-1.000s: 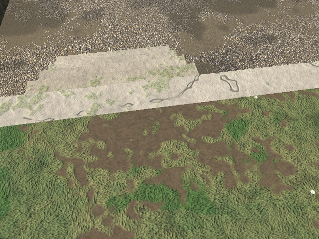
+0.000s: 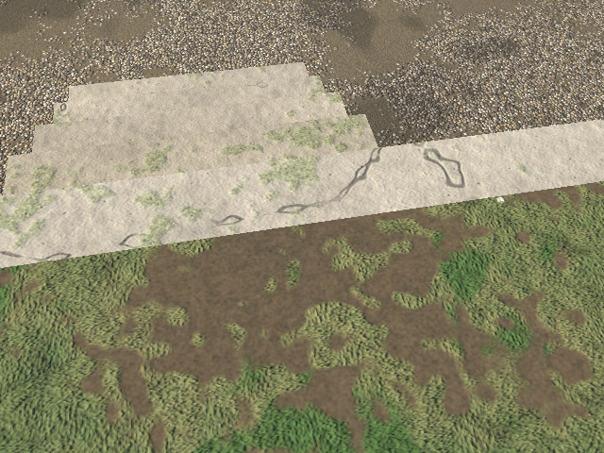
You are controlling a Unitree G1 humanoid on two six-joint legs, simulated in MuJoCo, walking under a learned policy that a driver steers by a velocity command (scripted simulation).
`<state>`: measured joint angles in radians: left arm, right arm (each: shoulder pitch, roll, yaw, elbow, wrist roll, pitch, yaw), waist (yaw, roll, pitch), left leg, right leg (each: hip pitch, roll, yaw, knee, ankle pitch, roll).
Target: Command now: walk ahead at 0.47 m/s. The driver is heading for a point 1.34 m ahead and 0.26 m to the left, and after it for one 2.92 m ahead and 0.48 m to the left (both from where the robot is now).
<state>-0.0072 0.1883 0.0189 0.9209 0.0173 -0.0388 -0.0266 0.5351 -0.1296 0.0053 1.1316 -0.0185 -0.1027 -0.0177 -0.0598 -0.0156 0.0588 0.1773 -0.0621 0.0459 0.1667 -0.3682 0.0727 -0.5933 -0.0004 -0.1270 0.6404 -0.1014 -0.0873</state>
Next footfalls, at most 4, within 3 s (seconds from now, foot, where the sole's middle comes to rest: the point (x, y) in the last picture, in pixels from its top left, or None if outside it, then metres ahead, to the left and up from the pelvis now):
0.06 right None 0.21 -0.07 -0.77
0.62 left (254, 430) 0.50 0.09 -0.77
1.14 right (265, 284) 0.86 0.06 -0.77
1.60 left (181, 278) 0.89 0.27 -0.77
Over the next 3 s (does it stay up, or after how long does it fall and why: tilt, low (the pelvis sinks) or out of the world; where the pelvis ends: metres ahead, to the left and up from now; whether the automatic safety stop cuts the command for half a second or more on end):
stays up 1.14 0.13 0.01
